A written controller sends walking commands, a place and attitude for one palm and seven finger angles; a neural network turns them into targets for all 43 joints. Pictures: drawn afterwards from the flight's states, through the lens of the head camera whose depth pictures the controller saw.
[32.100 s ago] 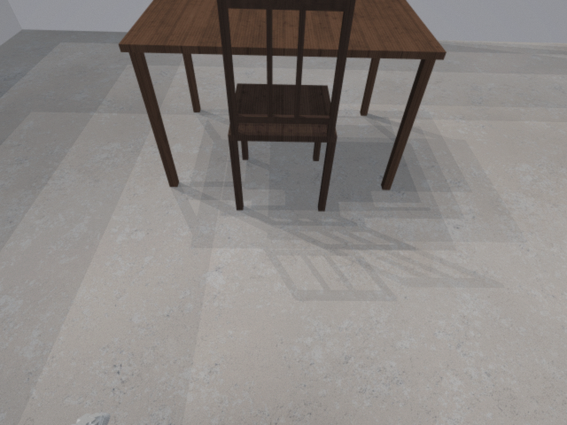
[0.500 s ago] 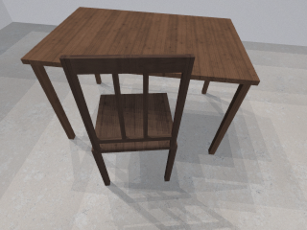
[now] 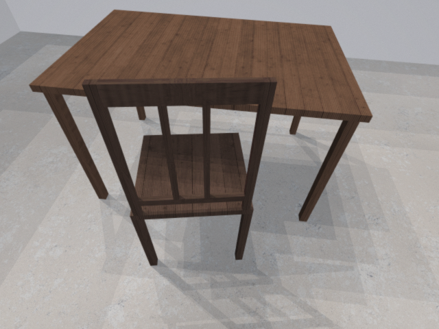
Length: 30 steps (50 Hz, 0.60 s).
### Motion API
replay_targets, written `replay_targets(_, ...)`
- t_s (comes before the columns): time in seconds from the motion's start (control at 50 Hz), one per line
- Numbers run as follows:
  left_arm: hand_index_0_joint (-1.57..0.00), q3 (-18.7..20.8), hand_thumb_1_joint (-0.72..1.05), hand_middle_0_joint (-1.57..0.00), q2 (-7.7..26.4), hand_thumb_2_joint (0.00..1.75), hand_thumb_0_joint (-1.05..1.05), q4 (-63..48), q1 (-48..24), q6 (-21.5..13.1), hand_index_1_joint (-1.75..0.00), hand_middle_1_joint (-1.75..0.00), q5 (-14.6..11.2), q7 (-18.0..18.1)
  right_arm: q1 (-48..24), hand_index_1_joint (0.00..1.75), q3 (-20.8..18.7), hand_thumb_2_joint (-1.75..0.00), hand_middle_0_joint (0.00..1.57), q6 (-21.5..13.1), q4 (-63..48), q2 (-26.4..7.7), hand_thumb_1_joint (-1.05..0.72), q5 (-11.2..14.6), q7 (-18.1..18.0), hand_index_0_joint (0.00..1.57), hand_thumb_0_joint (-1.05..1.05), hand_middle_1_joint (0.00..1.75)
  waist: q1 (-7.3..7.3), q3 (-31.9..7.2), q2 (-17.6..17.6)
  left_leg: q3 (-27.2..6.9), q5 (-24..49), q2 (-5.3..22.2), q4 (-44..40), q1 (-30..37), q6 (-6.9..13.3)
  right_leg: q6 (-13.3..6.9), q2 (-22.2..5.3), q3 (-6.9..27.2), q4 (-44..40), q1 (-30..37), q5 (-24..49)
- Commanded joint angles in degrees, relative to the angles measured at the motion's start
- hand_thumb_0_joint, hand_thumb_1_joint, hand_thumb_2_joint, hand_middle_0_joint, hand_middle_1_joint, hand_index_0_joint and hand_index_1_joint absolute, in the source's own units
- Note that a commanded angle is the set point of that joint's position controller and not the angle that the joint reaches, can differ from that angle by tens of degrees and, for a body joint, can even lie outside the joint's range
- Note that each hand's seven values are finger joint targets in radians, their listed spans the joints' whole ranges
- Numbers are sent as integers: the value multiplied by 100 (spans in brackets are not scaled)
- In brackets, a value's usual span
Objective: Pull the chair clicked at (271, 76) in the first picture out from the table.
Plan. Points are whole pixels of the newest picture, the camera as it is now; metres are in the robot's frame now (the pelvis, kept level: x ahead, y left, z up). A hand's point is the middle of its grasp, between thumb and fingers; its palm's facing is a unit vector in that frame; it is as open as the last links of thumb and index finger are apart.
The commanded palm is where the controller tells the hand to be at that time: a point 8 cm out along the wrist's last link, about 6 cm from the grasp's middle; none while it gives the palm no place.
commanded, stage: look again from close up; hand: left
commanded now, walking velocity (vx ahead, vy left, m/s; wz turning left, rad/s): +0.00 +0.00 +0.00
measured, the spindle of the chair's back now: (170, 159) +0.55 +0.17 -0.07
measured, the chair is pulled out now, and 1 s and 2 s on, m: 0.14 0.14 0.14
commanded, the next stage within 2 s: shuffle to correct the standing spot in 1.34 s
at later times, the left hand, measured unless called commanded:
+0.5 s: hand out of the picture -0.03 +0.14 -0.18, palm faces +0.04 -0.99 -0.16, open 7.4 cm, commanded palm none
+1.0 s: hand out of the picture -0.03 +0.13 -0.18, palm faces +0.05 -0.98 -0.17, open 7.4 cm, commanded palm none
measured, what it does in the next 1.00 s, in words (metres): stands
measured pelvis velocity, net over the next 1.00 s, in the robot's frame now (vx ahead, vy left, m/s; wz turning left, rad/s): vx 0.01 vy -0.03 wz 0.01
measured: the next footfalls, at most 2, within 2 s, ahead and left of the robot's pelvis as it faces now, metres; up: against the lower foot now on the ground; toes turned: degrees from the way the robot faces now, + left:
none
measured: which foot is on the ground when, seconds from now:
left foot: down 0.00-1.00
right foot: down 0.00-1.00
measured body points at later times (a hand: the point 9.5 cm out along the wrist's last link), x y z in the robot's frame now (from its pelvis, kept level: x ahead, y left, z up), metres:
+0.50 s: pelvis +0.01 -0.01 +0.00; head +0.02 -0.01 +0.45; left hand -0.04 +0.19 -0.16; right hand +0.00 -0.22 -0.16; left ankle +0.00 +0.10 -0.74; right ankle -0.04 -0.11 -0.74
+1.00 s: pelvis +0.01 -0.03 +0.00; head +0.02 -0.03 +0.45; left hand -0.03 +0.18 -0.16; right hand +0.01 -0.24 -0.16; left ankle +0.00 +0.10 -0.74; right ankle -0.04 -0.11 -0.74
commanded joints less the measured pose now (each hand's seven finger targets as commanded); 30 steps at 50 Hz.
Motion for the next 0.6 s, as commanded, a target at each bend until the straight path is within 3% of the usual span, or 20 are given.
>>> replay_targets(0.0, -20, 77, 90, -20, 431, 90, 0, -74, 623, -28, -30, -30, -24, 11, 328, 30, -98, -90, 20, -73, -119, -515, -90, -25, -39, 20, 0, 30, 23, 599, 122, -651, 651, 625, -420, -23, 45, -102, -545, 461, -481, -666, 711)
replay_targets(0.46, -20, 90, 90, -20, 447, 90, 0, -77, 640, -71, -30, -30, -39, 17, 298, 30, -102, -90, 20, -88, -115, -516, -90, -32, -55, 20, 0, 30, 29, 292, 44, -627, 1110, 630, -244, 139, 31, -134, -572, 481, -424, -448, 1238)
replay_targets(0.58, -20, 90, 90, -20, 470, 90, 0, -76, 634, -68, -30, -30, -35, 20, 234, 30, -98, -90, 20, -69, -114, -517, -90, -23, -59, 20, 0, 30, 40, 461, -5, -599, 1025, 643, -258, 109, 25, -135, -553, 495, -470, -508, 1236)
